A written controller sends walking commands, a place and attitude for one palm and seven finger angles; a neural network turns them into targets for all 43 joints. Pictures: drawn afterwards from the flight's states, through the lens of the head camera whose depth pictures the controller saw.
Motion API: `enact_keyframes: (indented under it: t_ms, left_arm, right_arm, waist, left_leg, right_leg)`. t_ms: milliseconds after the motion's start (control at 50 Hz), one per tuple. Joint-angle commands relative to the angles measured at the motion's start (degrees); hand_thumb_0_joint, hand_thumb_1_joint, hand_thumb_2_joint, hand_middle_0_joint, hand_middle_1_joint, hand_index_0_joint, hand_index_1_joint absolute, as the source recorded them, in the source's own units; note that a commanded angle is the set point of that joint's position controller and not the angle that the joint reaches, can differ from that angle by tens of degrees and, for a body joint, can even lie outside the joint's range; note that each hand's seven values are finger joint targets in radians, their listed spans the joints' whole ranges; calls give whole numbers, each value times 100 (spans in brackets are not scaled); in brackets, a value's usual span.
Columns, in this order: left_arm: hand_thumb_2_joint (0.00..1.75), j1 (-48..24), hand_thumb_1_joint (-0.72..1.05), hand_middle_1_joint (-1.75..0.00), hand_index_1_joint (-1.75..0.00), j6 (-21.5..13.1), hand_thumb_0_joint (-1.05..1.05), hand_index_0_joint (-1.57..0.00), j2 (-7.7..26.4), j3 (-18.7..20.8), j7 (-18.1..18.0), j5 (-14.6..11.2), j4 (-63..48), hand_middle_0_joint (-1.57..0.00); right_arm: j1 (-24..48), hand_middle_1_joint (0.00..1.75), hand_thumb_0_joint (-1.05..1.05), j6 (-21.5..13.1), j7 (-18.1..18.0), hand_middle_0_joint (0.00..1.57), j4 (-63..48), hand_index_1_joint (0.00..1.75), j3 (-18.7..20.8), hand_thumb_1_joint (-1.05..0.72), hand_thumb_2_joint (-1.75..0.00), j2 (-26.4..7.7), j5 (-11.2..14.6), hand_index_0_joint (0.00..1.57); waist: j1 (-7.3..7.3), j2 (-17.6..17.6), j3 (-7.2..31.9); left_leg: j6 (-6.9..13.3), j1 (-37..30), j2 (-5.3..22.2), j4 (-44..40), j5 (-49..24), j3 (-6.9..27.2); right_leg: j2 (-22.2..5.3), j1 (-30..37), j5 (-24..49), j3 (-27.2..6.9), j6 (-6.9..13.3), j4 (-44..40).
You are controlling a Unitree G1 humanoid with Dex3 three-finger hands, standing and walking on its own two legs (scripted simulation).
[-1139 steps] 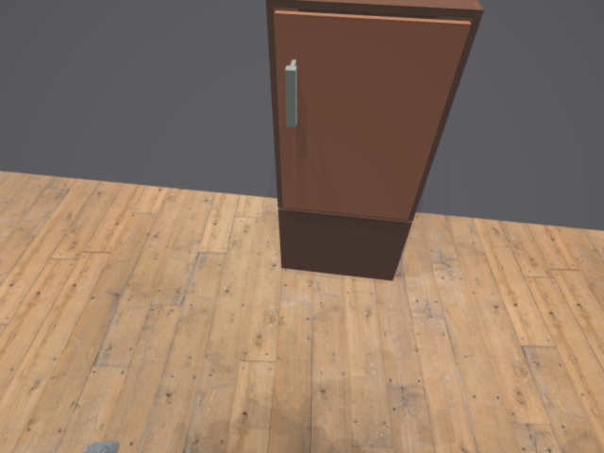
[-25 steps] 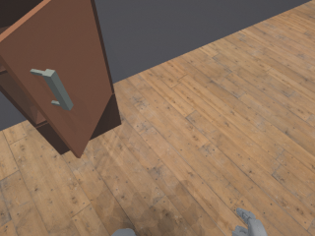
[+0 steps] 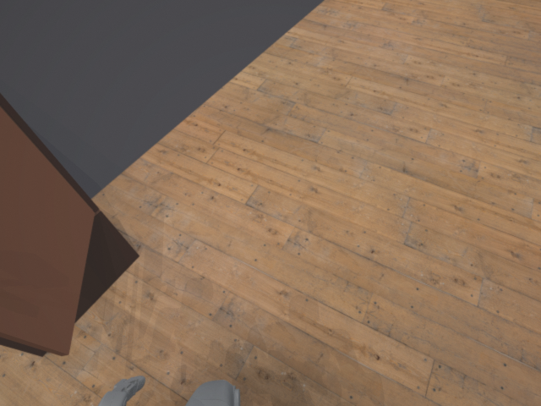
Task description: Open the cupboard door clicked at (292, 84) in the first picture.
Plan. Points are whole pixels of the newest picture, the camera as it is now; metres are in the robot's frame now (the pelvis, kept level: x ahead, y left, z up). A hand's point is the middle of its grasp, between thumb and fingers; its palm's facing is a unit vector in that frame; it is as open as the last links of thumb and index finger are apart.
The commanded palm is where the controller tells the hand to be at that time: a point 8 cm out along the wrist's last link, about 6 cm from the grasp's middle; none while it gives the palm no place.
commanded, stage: walk to a spot facing it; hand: left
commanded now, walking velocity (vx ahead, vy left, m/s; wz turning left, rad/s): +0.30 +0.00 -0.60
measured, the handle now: out of the picture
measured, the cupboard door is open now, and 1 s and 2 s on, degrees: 43 43 43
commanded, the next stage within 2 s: turn to face it in 1.46 s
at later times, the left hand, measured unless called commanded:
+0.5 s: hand (187, 307) +0.29 +0.18 -0.16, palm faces -0.31 -0.94 -0.16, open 7.4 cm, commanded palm none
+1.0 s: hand (280, 222) +0.48 +0.01 -0.15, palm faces -0.47 -0.85 -0.26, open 7.1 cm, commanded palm none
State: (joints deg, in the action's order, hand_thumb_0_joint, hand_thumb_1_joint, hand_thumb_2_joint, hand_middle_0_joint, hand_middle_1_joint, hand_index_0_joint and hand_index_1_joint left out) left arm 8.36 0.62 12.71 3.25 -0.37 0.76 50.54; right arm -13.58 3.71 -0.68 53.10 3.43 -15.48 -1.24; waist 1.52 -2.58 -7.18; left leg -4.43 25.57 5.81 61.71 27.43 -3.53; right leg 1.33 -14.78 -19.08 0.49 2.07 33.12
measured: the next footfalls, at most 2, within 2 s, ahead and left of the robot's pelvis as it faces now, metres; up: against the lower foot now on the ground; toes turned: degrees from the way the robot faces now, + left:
left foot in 0.26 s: +0.16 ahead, +0.13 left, +0.00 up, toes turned -5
right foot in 0.72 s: +0.32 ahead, -0.17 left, +0.00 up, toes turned -33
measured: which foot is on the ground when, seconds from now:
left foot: up 0.00-0.24, down 0.26-0.72, up 0.74-1.00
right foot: down 0.00-0.24, up 0.26-0.70, down 0.72-1.00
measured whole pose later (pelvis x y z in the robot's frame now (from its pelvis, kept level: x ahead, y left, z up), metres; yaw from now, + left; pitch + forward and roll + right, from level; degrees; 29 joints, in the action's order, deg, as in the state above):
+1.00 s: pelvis +0.34 -0.14 +0.01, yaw -31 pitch +1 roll +1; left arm 14.4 -4.6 10.9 3.5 -0.6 0.2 58.4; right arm -10.1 -1.2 0.2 54.9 2.7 -9.7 -1.6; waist 1.5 -1.1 -3.9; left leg -3.3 35.6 8.6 59.6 12.8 -1.6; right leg 5.4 -7.9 -15.4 4.0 7.4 22.0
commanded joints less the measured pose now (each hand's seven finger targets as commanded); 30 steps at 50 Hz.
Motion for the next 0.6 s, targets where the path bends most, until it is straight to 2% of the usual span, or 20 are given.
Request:
enact_keyframes:
  t_ms: [0,80,100,140,160,180,200,220,240,260,280,300,320,340,360,420,480,540,560,580]
  left_arm:
    - [90,584,90,-30,-30,-140,0,-20,1134,309,-13,67,-139,-20]
    - [90,619,90,-30,-30,-193,0,-20,1218,349,72,85,-105,-20]
    - [90,644,90,-30,-30,-208,0,-20,1223,360,87,95,-70,-20]
    - [90,584,90,-30,-30,-209,0,-20,1192,385,118,79,-91,-20]
    - [90,466,90,-30,-30,-215,0,-20,1155,385,121,63,-106,-20]
    - [90,285,90,-30,-30,-211,0,-20,1081,379,124,46,-134,-20]
    - [90,176,90,-30,-30,-221,0,-20,809,329,136,48,-168,-20]
    - [90,294,90,-30,-30,-214,0,-20,368,242,203,-32,-289,-20]
    - [90,36,90,-30,-30,-278,0,-20,333,207,231,-1,-503,-20]
    - [90,-192,90,-30,-30,-307,0,-20,452,240,256,79,-465,-20]
    - [90,-179,90,-30,-30,-290,0,-20,425,263,294,114,-350,-20]
    - [90,-26,90,-30,-30,-260,0,-20,421,258,354,129,-240,-20]
    - [90,41,90,-30,-30,-201,0,-20,333,238,396,134,-185,-20]
    - [90,83,90,-30,-30,-152,0,-20,204,197,412,132,-142,-20]
    - [90,112,90,-30,-30,-122,0,-20,111,159,415,115,-130,-20]
    - [90,-67,90,-30,-30,-78,0,-20,-29,102,415,101,-133,-20]
    - [90,-566,90,-30,-30,-67,0,-20,-127,50,421,98,-268,-20]
    - [90,-1103,90,-30,-30,-82,0,-20,-159,13,426,87,-350,-20]
    - [90,-1174,90,-30,-30,-81,0,-20,-153,14,421,81,-348,-20]
    - [90,-1167,90,-30,-30,-85,0,-20,-98,19,407,71,-352,-20]
  right_arm:
    - [420,30,0,-286,67,20,-671,30,105,-90,-90,-227,16,20]
    - [659,30,0,-393,123,20,-829,30,137,-90,-90,-237,25,20]
    - [668,30,0,-433,133,20,-852,30,131,-90,-90,-202,33,20]
    - [603,30,0,-505,117,20,-867,30,126,-90,-90,-189,40,20]
    - [381,30,0,-547,92,20,-817,30,119,-90,-90,-202,44,20]
    - [-51,30,0,-597,52,20,-682,30,120,-90,-90,-254,48,20]
    - [-750,30,0,-656,-26,20,-462,30,172,-90,-90,-472,40,20]
    - [-1534,30,0,-722,-92,20,-278,30,300,-90,-90,-1153,-97,20]
    - [-2000,30,0,-704,-137,20,-267,30,268,-90,-90,-1332,-133,20]
    - [-1622,30,0,-683,-111,20,-343,30,216,-90,-90,-1118,-128,20]
    - [-1154,30,0,-688,-88,20,-476,30,124,-90,-90,-810,-114,20]
    - [-770,30,0,-720,-87,20,-554,30,30,-90,-90,-512,-82,20]
    - [-732,30,0,-763,-102,20,-515,30,-21,-90,-90,-365,-66,20]
    - [-879,30,0,-805,-118,20,-414,30,-64,-90,-90,-249,-48,20]
    - [-1024,30,0,-837,-132,20,-315,30,-75,-90,-90,-246,-29,20]
    - [-1376,30,0,-853,-133,20,-81,30,-89,-90,-90,-227,-18,20]
    - [-1590,30,0,-830,-113,20,96,30,-105,-90,-90,-182,-41,20]
    - [-1834,30,0,-793,-112,20,269,30,-129,-90,-90,-117,-83,20]
    - [-1863,30,0,-782,-117,20,319,30,-131,-90,-90,-155,-93,20]
    - [-1883,30,0,-768,-114,20,361,30,-124,-90,-90,-203,-94,20]
  waist:
    - [-342,994,664]
    - [-342,1033,278]
    - [-342,995,304]
    - [-280,1167,226]
    - [-130,1119,248]
    - [108,1014,390]
    - [410,316,718]
    - [698,-1480,1205]
    - [780,-1436,1159]
    - [614,-624,707]
    - [329,-572,287]
    - [111,-677,127]
    - [18,-673,113]
    - [-7,-588,225]
    - [-18,-570,390]
    - [8,-424,532]
    - [74,-493,191]
    - [215,-396,-84]
    - [225,-496,-121]
    - [184,-434,-86]
  left_leg:
    - [-18,770,-52,-354,-415,107]
    - [41,470,-223,-1186,-513,99]
    - [57,349,-290,-1440,-486,67]
    - [114,-130,-415,-1958,-558,35]
    - [128,-599,-470,-2422,-767,15]
    - [140,-1403,-530,-3027,-1033,-46]
    - [222,-2632,-293,-3689,-883,198]
    - [727,-3756,1324,-4320,353,2217]
    - [1286,-3619,2440,-4956,636,3584]
    - [1417,-2763,2414,-5106,689,3477]
    - [1228,-2176,2057,-5120,349,2796]
    - [1043,-1870,1783,-5100,-156,2015]
    - [903,-1829,1542,-5064,-910,1402]
    - [779,-1990,1327,-4915,-1851,831]
    - [774,-2259,1269,-4771,-2676,420]
    - [836,-2598,1220,-4670,-3444,-150]
    - [925,-2586,1274,-4791,-3305,-467]
    - [917,-2492,1270,-4862,-3588,-751]
    - [919,-2500,1311,-4819,-3810,-820]
    - [924,-2527,1370,-4697,-4273,-901]
  right_leg:
    - [-1396,974,848,-1803,972,-1604]
    - [-1355,444,-377,-2139,1044,-1907]
    - [-1323,468,-386,-2174,1027,-1876]
    - [-1209,159,-356,-2195,979,-1768]
    - [-1101,-62,-260,-2129,896,-1588]
    - [-898,-426,-198,-1959,740,-1248]
    - [-509,-1058,-77,-1641,492,-368]
    - [313,-2256,-905,-741,135,1523]
    - [271,-2865,-1521,-293,-4,2987]
    - [-161,-2952,-1142,-477,2,3744]
    - [-410,-2927,-530,-420,-47,4106]
    - [-622,-2822,-89,-314,-108,4154]
    - [-648,-2736,236,-241,-180,4106]
    - [-632,-2696,442,-168,-202,4005]
    - [-618,-2739,500,-75,-224,3868]
    - [-602,-2885,738,78,-226,3497]
    - [-670,-2939,941,266,-200,2630]
    - [-584,-2528,1038,580,-91,1560]
    - [-533,-2339,952,659,-33,1305]
    - [-446,-2065,808,725,58,1102]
